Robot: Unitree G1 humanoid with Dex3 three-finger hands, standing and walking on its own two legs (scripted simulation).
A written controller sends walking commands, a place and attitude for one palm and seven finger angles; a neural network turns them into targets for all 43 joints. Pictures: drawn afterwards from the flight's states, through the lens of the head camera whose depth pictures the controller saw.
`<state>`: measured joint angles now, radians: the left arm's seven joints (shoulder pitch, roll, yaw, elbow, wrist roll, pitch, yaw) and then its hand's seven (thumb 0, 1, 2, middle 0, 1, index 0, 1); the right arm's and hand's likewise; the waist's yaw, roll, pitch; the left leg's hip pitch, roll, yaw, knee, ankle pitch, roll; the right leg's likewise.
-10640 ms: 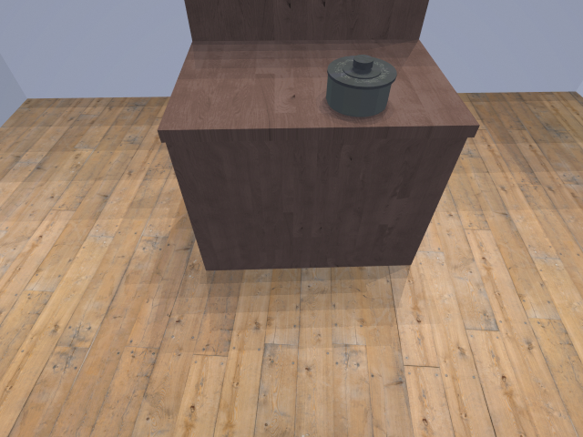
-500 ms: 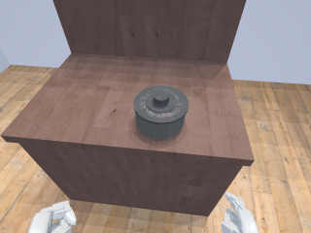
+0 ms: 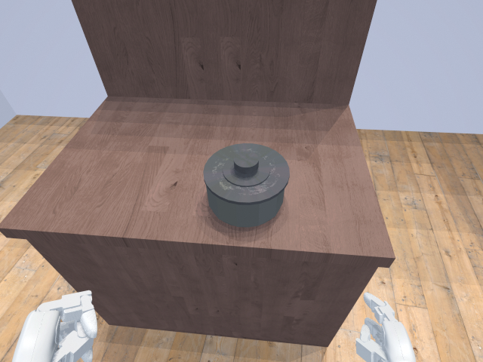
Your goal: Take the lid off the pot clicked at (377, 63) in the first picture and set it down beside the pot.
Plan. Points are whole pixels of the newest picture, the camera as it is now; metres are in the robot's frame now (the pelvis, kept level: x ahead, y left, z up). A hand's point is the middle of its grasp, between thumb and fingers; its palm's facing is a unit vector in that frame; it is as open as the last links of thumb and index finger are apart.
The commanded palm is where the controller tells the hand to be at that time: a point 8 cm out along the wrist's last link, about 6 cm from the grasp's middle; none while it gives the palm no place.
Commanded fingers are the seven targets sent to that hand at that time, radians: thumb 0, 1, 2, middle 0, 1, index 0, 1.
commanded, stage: raise the hand higher, near the body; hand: left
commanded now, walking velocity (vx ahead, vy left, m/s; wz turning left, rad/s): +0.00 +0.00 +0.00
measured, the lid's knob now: (246, 162) +0.50 +0.06 +0.06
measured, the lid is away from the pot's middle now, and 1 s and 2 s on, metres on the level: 0.00 0.00 0.00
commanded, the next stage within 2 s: reach forward and open the fingers in 0.30 s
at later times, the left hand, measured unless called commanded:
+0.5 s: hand (86, 290) +0.18 +0.24 +0.10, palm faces +0.21 -0.62 -0.76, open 3.1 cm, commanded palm +0.13 +0.27 +0.13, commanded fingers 0.00 0.74 0.94 -1.21 -1.33 -1.21 -1.33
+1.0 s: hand (64, 273) +0.20 +0.28 +0.10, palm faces -0.19 -0.05 -0.98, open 5.1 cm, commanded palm +0.18 +0.27 +0.16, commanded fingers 0.00 0.00 1.27 -0.94 -0.40 -0.94 -0.40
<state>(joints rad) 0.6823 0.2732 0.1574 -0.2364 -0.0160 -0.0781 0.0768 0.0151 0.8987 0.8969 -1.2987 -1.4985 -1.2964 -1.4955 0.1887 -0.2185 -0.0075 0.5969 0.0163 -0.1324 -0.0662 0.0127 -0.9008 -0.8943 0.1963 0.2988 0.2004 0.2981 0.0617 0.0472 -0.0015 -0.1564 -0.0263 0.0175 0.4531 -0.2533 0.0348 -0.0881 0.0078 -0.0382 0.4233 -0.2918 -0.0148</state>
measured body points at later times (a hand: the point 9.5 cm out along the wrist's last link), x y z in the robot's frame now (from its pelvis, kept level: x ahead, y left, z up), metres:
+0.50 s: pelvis +0.00 +0.00 +0.00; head +0.00 -0.03 +0.45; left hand +0.16 +0.27 +0.14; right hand +0.19 -0.22 -0.09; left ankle +0.00 +0.10 -0.74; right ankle -0.04 -0.11 -0.74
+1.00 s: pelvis -0.02 +0.01 +0.00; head -0.02 -0.04 +0.45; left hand +0.20 +0.28 +0.16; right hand +0.19 -0.21 -0.09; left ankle +0.00 +0.10 -0.74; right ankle -0.04 -0.11 -0.74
